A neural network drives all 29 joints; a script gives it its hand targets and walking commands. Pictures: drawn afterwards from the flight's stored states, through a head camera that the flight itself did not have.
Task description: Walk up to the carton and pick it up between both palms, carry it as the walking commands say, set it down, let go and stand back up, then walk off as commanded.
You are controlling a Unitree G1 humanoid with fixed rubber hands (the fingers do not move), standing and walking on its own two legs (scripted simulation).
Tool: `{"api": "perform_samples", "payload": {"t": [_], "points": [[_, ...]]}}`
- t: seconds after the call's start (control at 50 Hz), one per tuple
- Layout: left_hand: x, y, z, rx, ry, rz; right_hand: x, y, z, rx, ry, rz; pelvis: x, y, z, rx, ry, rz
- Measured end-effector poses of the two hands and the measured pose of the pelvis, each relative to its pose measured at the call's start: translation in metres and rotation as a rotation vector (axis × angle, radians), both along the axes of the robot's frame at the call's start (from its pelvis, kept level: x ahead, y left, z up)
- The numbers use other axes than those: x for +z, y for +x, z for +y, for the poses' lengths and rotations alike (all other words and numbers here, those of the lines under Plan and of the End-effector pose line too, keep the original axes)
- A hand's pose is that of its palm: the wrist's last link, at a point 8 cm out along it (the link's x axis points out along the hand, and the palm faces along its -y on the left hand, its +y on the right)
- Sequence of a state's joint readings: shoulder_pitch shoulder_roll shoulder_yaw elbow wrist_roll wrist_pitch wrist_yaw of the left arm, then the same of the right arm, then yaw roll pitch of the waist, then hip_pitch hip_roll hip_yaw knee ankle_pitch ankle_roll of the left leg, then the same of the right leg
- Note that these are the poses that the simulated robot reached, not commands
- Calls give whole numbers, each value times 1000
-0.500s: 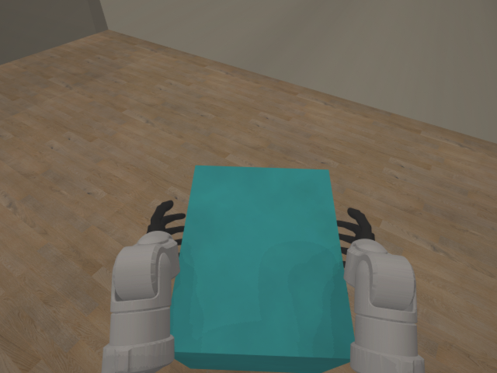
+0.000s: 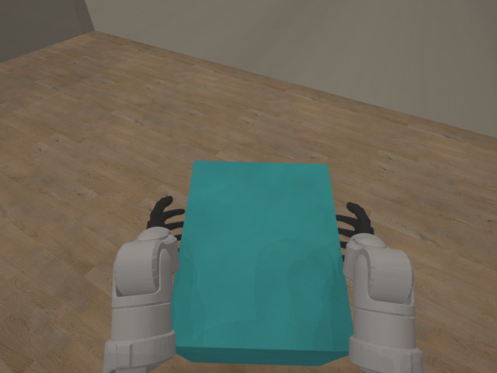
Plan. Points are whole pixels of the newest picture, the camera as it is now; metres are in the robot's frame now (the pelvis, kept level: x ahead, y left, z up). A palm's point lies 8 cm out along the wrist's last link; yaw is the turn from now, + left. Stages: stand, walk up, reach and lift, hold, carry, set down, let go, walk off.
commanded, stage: carry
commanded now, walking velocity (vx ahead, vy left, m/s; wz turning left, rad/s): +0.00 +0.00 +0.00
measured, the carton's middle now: (257, 265) +0.30 +0.00 +0.00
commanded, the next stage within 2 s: none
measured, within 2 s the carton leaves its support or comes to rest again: neither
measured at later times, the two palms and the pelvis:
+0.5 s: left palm (168, 238) +0.31 +0.15 +0.07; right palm (359, 247) +0.30 -0.16 +0.07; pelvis +0.01 +0.00 +0.00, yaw -1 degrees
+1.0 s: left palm (170, 234) +0.32 +0.15 +0.07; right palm (358, 242) +0.31 -0.16 +0.07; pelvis +0.03 +0.00 +0.00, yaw -1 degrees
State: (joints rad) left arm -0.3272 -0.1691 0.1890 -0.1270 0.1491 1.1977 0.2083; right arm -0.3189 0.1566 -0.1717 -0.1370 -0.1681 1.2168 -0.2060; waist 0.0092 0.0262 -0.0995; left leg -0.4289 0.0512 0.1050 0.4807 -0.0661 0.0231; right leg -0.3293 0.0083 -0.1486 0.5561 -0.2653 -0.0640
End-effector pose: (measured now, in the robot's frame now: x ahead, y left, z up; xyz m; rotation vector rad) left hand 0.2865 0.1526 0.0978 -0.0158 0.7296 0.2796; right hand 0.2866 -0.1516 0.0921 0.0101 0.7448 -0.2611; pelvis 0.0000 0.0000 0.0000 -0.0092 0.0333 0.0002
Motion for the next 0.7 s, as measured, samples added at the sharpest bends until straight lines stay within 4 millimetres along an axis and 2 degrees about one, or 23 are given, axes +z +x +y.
{"api": "perform_samples", "payload": {"t": [0.18, 0.32, 0.7], "points": [[-12, 2, -5, -37, -3, 30, -7, -6, -5, -28, -11, 31, 1, 1, 0, -9, 7, -5], [-21, 12, -6, -54, 6, 38, -15, 2, -5, -27, -22, 38, 2, 4, 2, -18, 4, -1], [-30, 30, -3, -88, 17, -24, -27, 21, -7, 15, -12, -26, 3, 20, 4, -21, 8, 14]]}}
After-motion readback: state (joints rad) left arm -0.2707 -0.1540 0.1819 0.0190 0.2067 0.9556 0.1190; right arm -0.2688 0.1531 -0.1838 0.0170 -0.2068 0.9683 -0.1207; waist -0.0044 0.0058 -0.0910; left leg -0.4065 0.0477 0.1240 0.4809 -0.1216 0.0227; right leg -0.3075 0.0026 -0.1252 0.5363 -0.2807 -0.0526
